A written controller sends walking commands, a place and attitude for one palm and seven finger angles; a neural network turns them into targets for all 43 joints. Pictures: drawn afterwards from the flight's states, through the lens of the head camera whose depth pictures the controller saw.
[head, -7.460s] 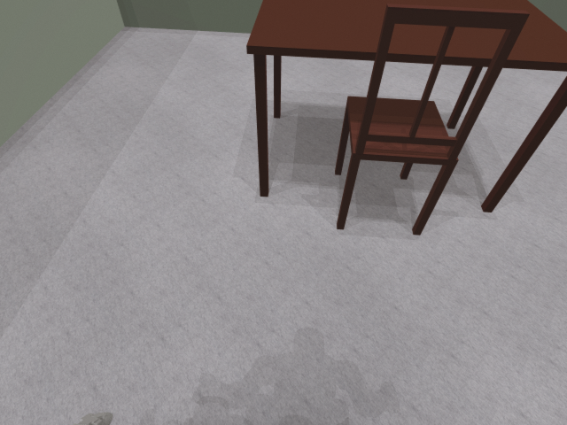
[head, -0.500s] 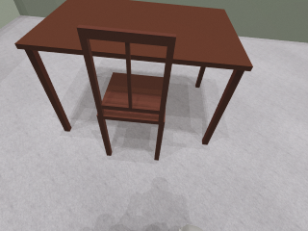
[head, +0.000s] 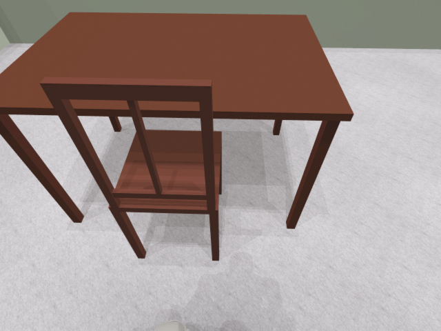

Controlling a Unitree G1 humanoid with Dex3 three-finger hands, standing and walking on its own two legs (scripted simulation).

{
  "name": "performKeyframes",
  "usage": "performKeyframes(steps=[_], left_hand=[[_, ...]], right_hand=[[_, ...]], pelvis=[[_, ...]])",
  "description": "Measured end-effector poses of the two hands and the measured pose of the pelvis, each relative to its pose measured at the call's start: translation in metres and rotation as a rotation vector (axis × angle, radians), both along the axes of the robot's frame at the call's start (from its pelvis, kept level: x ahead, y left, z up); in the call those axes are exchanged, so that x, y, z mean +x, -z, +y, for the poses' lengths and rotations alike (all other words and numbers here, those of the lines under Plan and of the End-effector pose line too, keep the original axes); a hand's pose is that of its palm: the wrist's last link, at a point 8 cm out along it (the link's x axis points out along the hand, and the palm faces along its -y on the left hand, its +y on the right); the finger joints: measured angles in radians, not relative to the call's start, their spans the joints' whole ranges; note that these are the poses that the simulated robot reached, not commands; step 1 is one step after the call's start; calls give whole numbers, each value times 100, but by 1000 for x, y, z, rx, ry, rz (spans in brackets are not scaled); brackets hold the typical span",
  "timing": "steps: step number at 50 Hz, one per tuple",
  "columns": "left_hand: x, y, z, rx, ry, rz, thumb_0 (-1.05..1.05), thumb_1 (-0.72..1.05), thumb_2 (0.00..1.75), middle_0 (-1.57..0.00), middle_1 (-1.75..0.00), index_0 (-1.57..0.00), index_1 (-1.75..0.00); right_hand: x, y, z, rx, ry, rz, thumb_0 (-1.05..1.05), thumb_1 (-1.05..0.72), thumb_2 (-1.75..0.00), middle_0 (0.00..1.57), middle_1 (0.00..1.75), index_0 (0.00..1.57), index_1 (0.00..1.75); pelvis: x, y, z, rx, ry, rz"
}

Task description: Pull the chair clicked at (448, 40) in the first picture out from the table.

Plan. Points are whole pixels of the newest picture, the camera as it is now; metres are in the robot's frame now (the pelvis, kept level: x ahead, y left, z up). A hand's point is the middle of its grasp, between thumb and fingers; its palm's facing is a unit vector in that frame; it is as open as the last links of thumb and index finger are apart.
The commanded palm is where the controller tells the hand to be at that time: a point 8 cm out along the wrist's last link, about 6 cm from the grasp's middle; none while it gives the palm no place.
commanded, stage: take the last steps up to it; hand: left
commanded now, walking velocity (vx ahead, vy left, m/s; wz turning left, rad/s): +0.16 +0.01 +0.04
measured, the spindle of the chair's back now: (147, 153) +0.57 +0.23 -0.06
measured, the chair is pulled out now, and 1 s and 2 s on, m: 0.00 0.00 0.00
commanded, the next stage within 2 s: come to a stop and stand still in 0.04 s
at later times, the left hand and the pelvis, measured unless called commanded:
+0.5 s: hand out of the picture +0.10 +0.19 -0.18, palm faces +0.06 -0.97 -0.23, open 7.4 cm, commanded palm none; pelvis +0.08 +0.01 +0.00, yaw -1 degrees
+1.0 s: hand out of the picture +0.07 +0.19 -0.17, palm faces +0.10 -0.96 -0.25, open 7.3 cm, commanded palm none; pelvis +0.04 +0.00 -0.01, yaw +1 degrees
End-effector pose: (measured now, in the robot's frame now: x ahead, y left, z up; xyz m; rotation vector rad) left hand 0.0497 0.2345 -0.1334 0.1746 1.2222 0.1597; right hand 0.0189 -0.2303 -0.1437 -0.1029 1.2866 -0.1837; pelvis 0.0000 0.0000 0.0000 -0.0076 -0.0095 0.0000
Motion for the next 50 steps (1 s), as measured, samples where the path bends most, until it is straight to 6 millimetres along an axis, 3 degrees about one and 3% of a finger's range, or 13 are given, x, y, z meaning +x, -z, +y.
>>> performKeyframes(steps=[5,9,13,17,26,30,36,44,50], left_hand=[[-4,10,4,-39,-47,68,-1,93,90,-20,-30,-20,-30],[-6,29,10,-77,-91,138,0,92,90,-20,-30,-20,-30],[0,32,10,-83,-100,211,0,91,90,-20,-30,-20,-30],[12,24,8,-76,-84,236,0,91,90,-20,-30,-20,-30],[44,11,3,16,-66,155,0,91,90,-20,-30,-20,-30],[46,8,-10,56,-47,116,0,91,90,-20,-30,-20,-30],[47,-8,-31,44,-40,90,0,91,90,-20,-30,-20,-30],[36,-12,-20,49,-72,58,0,91,90,-21,-30,-20,-30],[10,7,4,21,-97,99,0,91,90,-21,-30,-20,-30]], right_hand=[[78,-9,10,-15,-67,-102,0,-92,-90,20,30,20,30],[124,-8,26,-36,-112,-145,0,-92,-90,20,30,20,30],[142,-8,42,-40,-115,-125,0,-92,-90,20,30,20,30],[151,-10,42,-45,-82,-103,-2,-94,-90,20,30,20,30],[140,3,5,-23,-57,-44,-1,-93,-90,21,30,21,30],[128,16,-17,9,-35,-31,-1,-92,-90,20,30,20,30],[104,12,-35,22,-28,20,0,-91,-90,20,30,20,30],[78,6,-35,0,-61,69,0,-91,-90,20,30,20,30],[65,5,-15,-36,-78,38,0,-91,-90,20,30,20,30]], pelvis=[[33,1,9,-17,-2,-4],[63,11,22,-32,-6,-12],[81,9,28,4,8,-14],[89,3,30,11,13,-13],[82,5,1,19,15,-10],[79,12,-18,35,11,-17],[75,0,-29,53,6,-9],[58,-4,-24,60,-14,4],[44,6,-4,17,-25,4]])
